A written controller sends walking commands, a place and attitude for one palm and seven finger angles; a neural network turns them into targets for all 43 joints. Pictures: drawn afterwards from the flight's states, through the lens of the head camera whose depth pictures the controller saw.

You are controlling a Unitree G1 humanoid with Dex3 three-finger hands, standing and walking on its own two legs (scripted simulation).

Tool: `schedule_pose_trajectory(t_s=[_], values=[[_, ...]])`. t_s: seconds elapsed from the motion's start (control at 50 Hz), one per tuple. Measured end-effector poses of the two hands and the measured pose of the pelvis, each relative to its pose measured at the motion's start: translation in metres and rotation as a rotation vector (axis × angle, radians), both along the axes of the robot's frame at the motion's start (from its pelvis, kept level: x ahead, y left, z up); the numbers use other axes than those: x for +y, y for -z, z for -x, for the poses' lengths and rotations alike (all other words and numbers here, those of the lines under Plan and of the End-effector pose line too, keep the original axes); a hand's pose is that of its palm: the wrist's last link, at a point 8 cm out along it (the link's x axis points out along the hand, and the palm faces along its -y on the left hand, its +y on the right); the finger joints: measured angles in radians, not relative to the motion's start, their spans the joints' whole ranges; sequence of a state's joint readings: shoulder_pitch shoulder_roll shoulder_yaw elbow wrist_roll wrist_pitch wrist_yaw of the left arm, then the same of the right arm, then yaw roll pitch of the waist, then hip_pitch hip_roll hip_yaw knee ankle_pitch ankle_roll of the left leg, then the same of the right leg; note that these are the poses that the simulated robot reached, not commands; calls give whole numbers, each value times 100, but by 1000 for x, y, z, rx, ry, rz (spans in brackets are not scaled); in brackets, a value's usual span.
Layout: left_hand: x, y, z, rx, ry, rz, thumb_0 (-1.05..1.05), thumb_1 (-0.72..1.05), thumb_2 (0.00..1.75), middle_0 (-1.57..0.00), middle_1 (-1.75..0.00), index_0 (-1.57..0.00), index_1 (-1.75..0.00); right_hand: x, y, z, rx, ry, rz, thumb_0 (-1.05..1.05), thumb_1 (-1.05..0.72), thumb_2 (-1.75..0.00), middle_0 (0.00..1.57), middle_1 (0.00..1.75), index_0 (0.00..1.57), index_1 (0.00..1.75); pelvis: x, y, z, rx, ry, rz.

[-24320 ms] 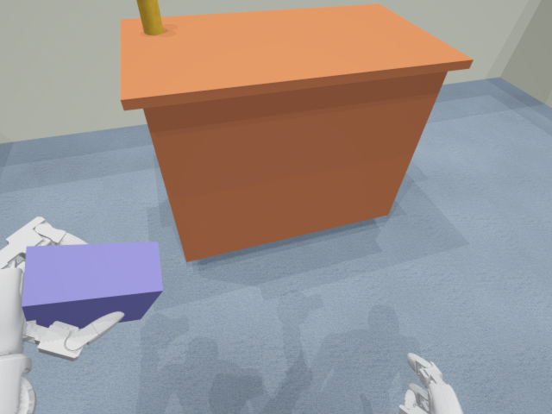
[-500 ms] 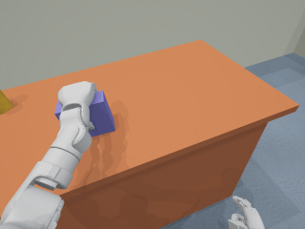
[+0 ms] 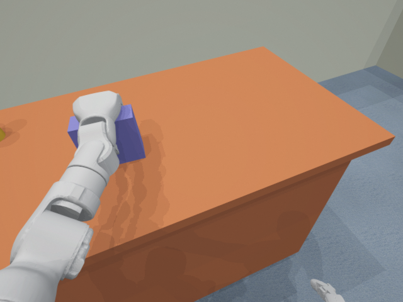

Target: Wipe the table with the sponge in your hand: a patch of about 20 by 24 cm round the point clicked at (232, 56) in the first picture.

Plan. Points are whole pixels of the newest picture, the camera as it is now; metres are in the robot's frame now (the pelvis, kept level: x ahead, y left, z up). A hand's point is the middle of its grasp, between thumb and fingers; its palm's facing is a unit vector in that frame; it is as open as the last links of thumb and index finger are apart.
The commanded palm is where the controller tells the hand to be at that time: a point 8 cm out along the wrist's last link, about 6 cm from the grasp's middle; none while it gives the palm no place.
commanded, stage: wipe forward along the third lane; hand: left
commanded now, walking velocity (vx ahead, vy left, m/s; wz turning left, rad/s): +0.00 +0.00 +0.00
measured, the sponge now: (112, 144) +0.42 +0.23 +0.10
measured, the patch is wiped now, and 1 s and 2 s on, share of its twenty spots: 0.95 0.95 0.95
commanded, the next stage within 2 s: wipe back along the third lane in 0.26 s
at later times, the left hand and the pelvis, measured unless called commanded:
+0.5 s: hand (105, 118) +0.46 +0.25 +0.14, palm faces -0.04 +0.00 -1.00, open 9.9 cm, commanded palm +0.43 +0.24 +0.17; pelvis +0.01 +0.01 +0.00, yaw -1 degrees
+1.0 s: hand (105, 128) +0.42 +0.23 +0.15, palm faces +0.09 -0.05 -0.99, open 9.9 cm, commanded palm +0.38 +0.22 +0.17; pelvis +0.04 +0.03 +0.00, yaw +0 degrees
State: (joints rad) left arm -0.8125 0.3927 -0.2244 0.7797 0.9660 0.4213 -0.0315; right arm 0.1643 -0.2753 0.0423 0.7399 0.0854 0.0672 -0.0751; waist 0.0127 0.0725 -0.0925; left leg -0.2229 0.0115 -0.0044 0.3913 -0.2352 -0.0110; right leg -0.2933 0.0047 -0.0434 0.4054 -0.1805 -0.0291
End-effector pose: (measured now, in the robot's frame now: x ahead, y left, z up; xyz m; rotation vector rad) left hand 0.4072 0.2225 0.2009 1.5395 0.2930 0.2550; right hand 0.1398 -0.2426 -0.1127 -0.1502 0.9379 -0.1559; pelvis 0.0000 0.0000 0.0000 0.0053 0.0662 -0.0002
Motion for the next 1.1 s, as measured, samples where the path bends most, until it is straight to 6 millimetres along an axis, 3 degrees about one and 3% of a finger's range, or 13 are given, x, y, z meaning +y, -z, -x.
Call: schedule_pose_trajectory(t_s=[0.4,0.54,0.66,0.94,1.02,1.1], values=[[18,-1,-40,35,-15,-9,1,-51,107,-75,-136,-76,-134,-7,10,43,129,76,27,1,-91,-90,20,30,20,30,8,1,-7,58,9,7],[18,3,-36,-9,5,-18,0,-50,107,-74,-137,-76,-136,-5,13,42,154,84,14,1,-91,-90,20,30,20,30,13,0,-15,59,19,11],[15,3,-25,-68,-3,-27,0,-49,107,-73,-138,-74,-136,7,10,9,109,49,-14,1,-91,-90,20,30,19,30,17,0,-21,42,14,13],[4,1,2,-100,-10,17,2,-48,107,-72,-139,-74,-137,56,-34,-118,-162,-129,-68,1,-91,-90,20,30,19,30,27,2,-36,1,-4,16],[5,0,10,-119,-10,41,2,-48,107,-72,-139,-74,-137,68,-44,-136,-200,-169,-80,1,-91,-90,20,30,19,30,28,2,-39,-8,-8,17],[1,1,17,-131,-2,39,2,-48,107,-72,-139,-73,-137,68,-42,-132,-180,-177,-81,1,-91,-90,20,30,19,30,29,3,-39,-18,-8,18]])
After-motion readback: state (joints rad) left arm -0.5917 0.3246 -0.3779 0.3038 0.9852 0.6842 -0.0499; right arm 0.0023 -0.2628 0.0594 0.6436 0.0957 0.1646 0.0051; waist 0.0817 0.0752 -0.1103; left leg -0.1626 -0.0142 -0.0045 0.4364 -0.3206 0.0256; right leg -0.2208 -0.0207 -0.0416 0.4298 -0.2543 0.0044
